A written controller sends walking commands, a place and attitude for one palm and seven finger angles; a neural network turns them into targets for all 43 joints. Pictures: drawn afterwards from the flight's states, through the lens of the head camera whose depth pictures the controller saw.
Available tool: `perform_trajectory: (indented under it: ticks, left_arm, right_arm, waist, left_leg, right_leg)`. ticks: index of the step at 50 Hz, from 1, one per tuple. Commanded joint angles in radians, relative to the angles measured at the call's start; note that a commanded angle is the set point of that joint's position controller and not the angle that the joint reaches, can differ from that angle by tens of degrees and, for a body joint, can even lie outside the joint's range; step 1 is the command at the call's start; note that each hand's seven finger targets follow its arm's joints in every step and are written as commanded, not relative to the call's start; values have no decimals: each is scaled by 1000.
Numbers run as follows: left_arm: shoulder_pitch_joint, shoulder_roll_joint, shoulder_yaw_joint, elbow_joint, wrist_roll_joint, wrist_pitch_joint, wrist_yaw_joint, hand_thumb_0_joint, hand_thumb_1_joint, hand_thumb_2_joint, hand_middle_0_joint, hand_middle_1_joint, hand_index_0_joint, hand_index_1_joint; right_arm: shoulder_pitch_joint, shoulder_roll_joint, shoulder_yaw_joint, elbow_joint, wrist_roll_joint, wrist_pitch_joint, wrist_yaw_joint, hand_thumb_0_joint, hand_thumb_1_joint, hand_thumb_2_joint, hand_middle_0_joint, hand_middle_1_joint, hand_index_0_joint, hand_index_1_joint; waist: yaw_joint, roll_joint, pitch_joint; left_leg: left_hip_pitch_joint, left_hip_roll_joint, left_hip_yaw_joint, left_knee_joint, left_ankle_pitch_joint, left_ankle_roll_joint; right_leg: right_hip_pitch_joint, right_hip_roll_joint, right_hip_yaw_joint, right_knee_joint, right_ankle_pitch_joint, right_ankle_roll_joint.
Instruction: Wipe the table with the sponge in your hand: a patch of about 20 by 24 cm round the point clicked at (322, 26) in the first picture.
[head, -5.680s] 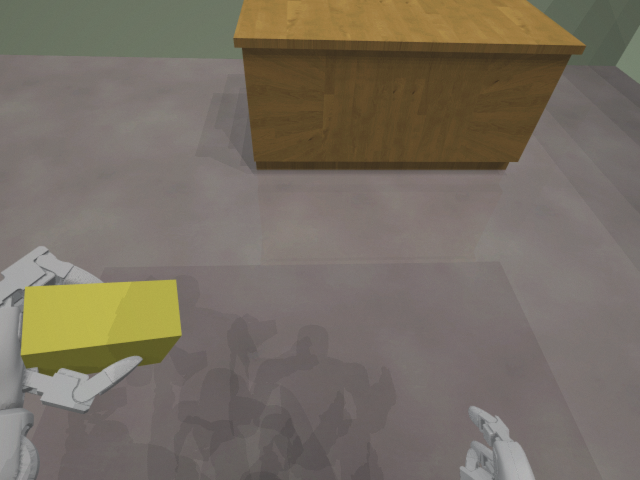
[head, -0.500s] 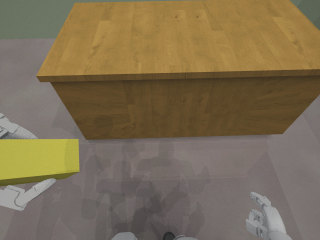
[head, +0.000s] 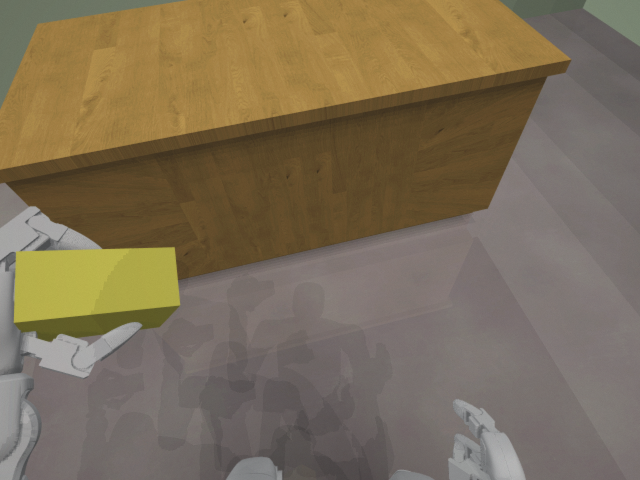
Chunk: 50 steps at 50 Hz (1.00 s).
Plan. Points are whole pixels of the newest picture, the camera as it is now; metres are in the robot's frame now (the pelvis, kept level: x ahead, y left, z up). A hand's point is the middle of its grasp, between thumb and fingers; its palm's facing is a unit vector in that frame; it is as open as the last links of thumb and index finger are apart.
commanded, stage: turn to face it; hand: left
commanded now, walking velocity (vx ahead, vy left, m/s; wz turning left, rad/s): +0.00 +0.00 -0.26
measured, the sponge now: (123, 294) +0.25 +0.20 +0.16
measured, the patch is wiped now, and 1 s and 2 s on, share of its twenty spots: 0.00 0.00 0.00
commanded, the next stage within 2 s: take the last steps up to it in 0.02 s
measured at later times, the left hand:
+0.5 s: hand (86, 348) +0.20 +0.20 +0.18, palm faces +0.42 -0.81 -0.40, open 9.9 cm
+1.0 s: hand (91, 271) +0.26 +0.22 +0.19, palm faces +0.38 -0.81 -0.45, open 9.9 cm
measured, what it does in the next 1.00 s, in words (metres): steps on the spot: left foot, then left foot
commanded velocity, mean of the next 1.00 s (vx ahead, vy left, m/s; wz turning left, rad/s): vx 0.27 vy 0.14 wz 0.03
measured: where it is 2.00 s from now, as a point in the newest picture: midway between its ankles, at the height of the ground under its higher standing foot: (324, 452)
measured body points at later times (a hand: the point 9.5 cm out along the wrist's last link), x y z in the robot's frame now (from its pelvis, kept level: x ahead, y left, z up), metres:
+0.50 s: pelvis -0.02 -0.04 +0.01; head -0.04 -0.05 +0.46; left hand +0.17 +0.24 +0.20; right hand +0.11 -0.27 -0.08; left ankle -0.02 +0.10 -0.72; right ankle -0.02 -0.13 -0.70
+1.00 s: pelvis +0.04 -0.01 +0.01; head +0.08 -0.01 +0.46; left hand +0.23 +0.26 +0.21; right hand +0.19 -0.28 -0.08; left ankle +0.09 +0.11 -0.72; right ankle -0.01 -0.13 -0.72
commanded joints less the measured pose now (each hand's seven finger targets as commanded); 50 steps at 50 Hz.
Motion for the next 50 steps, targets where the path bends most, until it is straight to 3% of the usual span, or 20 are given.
perform_trajectory:
  ticks: [1,3,6,12,13,15,16,18,21,25,26,27,28,31,33,36,44,48,49,50]
  left_arm:
    - [169,291,276,-301,-42,-80,26,0,100,1300,-1200,-1600,-1200,-1600]
    - [256,260,280,-351,-52,-100,32,0,100,1300,-1200,-1600,-1200,-1600]
    - [261,260,293,-390,-56,-112,41,0,100,1300,-1200,-1600,-1200,-1600]
    - [263,197,218,-287,-37,-86,55,0,100,1300,-1200,-1600,-1200,-1600]
    - [252,196,209,-263,-34,-90,51,0,100,1300,-1200,-1600,-1200,-1600]
    - [198,167,174,-266,-24,-103,44,0,100,1300,-1200,-1600,-1200,-1600]
    - [148,184,170,-243,-15,-106,41,0,100,1300,-1200,-1600,-1200,-1600]
    - [91,153,121,-170,9,-101,32,0,100,1300,-1200,-1600,-1200,-1600]
    - [-63,132,45,-233,15,-95,23,0,100,1300,-1200,-1600,-1200,-1600]
    - [-125,144,36,-204,26,-85,30,0,100,1300,-1200,-1600,-1200,-1600]
    - [-118,181,63,-185,34,-82,31,0,100,1300,-1200,-1600,-1200,-1600]
    - [-122,216,88,-190,21,-83,32,0,100,1300,-1200,-1600,-1200,-1600]
    - [-136,255,136,-197,0,-90,36,0,100,1300,-1200,-1600,-1200,-1600]
    - [21,249,188,-173,-16,-107,13,0,100,1300,-1200,-1600,-1200,-1600]
    - [107,209,182,-174,-23,-125,7,0,100,1300,-1200,-1600,-1200,-1600]
    - [147,190,179,-172,-24,-138,15,0,100,1300,-1200,-1600,-1200,-1600]
    - [98,188,158,-270,-15,-110,52,0,100,1300,-1200,-1600,-1200,-1600]
    - [42,177,139,-303,-12,-115,57,0,100,1300,-1200,-1600,-1200,-1600]
    - [31,164,129,-335,-13,-122,57,0,100,1300,-1200,-1600,-1200,-1600]
    - [30,174,128,-354,-7,-134,58,0,100,1300,-1200,-1600,-1200,-1600]
  right_arm:
    - [-127,-100,-68,-187,2,-30,-23,0,-900,-900,200,300,200,300]
    - [-127,-83,-51,-178,-4,-3,-19,0,-900,-900,200,300,200,300]
    - [-124,-99,-66,-175,-7,-5,-30,0,-900,-900,200,300,200,300]
    - [-47,-143,-88,-141,-7,-25,-53,0,-900,-900,200,300,200,300]
    - [-42,-155,-95,-142,-9,-27,-62,0,-900,-900,200,300,200,300]
    - [-56,-183,-100,-155,-11,-31,-70,0,-900,-900,200,300,200,300]
    - [-65,-167,-93,-139,-9,-40,-74,0,-900,-900,200,300,200,300]
    - [-66,-153,-86,-113,-15,-62,-71,0,-900,-900,200,300,200,300]
    - [-53,-163,-88,-105,-8,-81,-71,0,-900,-900,200,300,200,300]
    - [-56,-159,-79,-92,-20,-93,-77,0,-900,-900,200,300,200,300]
    - [-52,-147,-80,-88,-21,-88,-74,0,-900,-900,200,300,200,300]
    - [-73,-122,-83,-101,-16,-82,-69,0,-900,-900,200,300,200,300]
    - [-109,-149,-86,-98,-25,-80,-69,0,-900,-900,200,300,200,300]
    - [-94,-136,-88,-78,-21,-48,-55,0,-900,-900,200,300,200,300]
    - [-93,-113,-74,-83,-19,-28,-46,0,-900,-900,200,300,200,300]
    - [-89,-111,-78,-94,-18,-26,-42,0,-900,-900,200,300,200,300]
    - [-66,-118,-101,-139,-19,-58,-49,0,-900,-900,200,300,200,300]
    - [-29,-143,-119,-136,-17,-62,-72,0,-900,-900,200,300,200,300]
    - [-35,-168,-127,-144,-14,-61,-71,0,-900,-900,200,300,200,300]
    - [-34,-160,-126,-154,-8,-64,-66,0,-900,-900,200,300,200,300]
  waist:
    - [20,-207,-297]
    - [3,-164,-339]
    - [-3,-186,-366]
    - [-26,-158,-323]
    - [-27,-105,-292]
    - [-18,178,-203]
    - [-31,236,-161]
    - [-32,150,-57]
    - [-17,151,-55]
    - [-5,67,-90]
    - [-4,-77,-98]
    - [-2,-350,-115]
    - [8,-322,-105]
    - [-8,-139,-123]
    - [-14,-148,-148]
    - [-18,-199,-208]
    - [14,-309,-245]
    - [-30,-105,-274]
    - [-35,128,-304]
    - [-21,248,-302]
  left_leg:
    - [-201,-84,-79,324,-42,20]
    - [-151,-101,-38,191,-2,17]
    - [-66,-116,-3,-9,18,23]
    - [173,-160,42,-440,94,85]
    - [212,-121,1,-523,47,116]
    - [261,101,-300,-644,-35,232]
    - [168,189,-390,-700,-129,293]
    - [-3,142,-301,-700,-140,301]
    - [12,42,-109,-634,-30,238]
    - [-73,-13,-75,-448,-21,184]
    - [-151,-77,-8,-242,-24,154]
    - [-304,-176,58,49,-60,101]
    - [-339,-161,-37,251,-18,80]
    - [-305,-105,-83,336,156,57]
    - [-323,-92,-47,291,197,48]
    - [-279,-85,0,96,204,49]
    - [-45,-143,139,-285,194,81]
    - [293,-135,119,-484,307,114]
    - [424,22,-94,-509,403,182]
    - [494,186,-314,-541,592,281]
  right_leg:
    - [256,-332,437,-238,555,-155]
    - [272,-283,318,-225,575,-140]
    - [254,-267,307,-240,509,-142]
    - [121,-222,325,-309,-89,-84]
    - [59,-171,302,-261,-165,-53]
    - [-142,0,103,5,-210,17]
    - [-185,3,34,225,-232,35]
    - [-169,-36,52,358,-158,42]
    - [-55,-36,-46,155,-157,59]
    - [217,-56,-52,-195,-89,44]
    - [254,-175,128,-297,-158,-12]
    - [302,-408,532,-432,-220,-114]
    - [254,-510,628,-507,-226,-159]
    - [173,-419,446,-457,-114,-136]
    - [231,-377,258,-420,132,-118]
    - [317,-343,150,-367,339,-107]
    - [313,-337,145,-296,370,-100]
    - [129,-234,48,-9,297,-19]
    - [-43,-139,-26,205,75,28]
    - [-216,-74,-30,409,-321,48]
